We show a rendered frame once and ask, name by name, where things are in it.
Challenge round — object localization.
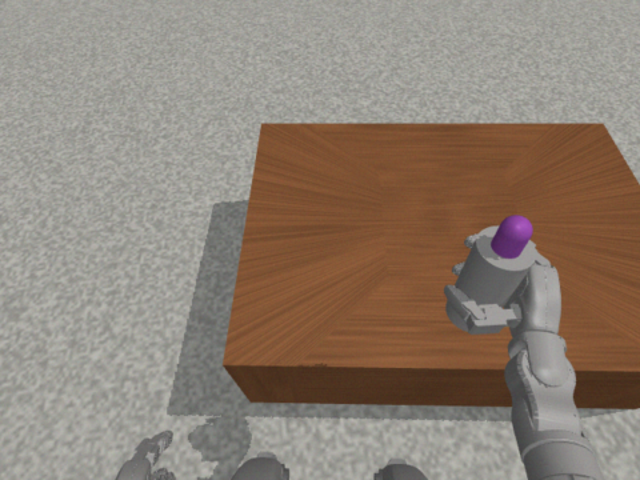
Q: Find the right robot arm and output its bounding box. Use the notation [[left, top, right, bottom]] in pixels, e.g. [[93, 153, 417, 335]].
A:
[[504, 330, 604, 480]]

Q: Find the right robot hand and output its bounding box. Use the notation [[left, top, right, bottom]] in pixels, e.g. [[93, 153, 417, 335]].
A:
[[444, 233, 561, 338]]

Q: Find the left robot hand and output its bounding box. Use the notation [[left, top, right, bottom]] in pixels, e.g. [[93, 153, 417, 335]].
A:
[[115, 430, 176, 480]]

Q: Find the bottle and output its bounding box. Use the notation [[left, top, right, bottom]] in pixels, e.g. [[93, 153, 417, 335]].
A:
[[446, 215, 537, 332]]

